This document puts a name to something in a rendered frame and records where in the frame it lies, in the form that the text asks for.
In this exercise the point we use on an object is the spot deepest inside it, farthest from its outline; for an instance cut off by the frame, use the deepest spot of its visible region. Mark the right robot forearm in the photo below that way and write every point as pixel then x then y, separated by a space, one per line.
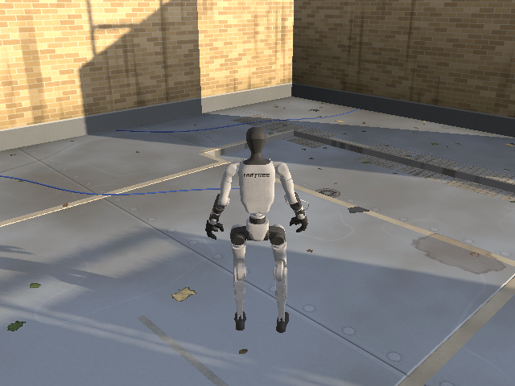
pixel 298 208

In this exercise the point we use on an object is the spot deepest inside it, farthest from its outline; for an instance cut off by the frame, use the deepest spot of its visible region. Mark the left robot forearm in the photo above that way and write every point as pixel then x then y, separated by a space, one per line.
pixel 216 212

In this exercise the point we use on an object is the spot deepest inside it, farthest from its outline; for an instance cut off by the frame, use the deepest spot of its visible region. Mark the robot left upper arm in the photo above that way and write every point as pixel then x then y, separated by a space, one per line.
pixel 226 183

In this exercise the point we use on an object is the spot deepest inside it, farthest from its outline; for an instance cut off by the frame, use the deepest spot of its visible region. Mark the left robot foot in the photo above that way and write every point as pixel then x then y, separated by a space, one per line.
pixel 240 323

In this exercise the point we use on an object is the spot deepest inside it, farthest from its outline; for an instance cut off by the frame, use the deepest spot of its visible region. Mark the right robot foot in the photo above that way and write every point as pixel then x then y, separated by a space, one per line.
pixel 281 326

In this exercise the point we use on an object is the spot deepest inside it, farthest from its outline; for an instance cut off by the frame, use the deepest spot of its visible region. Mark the robot foot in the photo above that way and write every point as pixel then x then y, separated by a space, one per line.
pixel 240 323
pixel 281 326

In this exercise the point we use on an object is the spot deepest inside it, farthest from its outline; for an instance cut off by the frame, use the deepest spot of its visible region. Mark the robot left hand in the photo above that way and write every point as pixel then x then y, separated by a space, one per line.
pixel 210 228

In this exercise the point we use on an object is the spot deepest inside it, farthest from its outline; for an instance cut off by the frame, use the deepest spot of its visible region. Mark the robot right upper arm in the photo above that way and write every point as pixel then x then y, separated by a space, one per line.
pixel 287 183

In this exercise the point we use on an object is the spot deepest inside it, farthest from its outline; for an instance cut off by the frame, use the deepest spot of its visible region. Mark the robot right hand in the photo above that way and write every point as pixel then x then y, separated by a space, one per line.
pixel 296 221

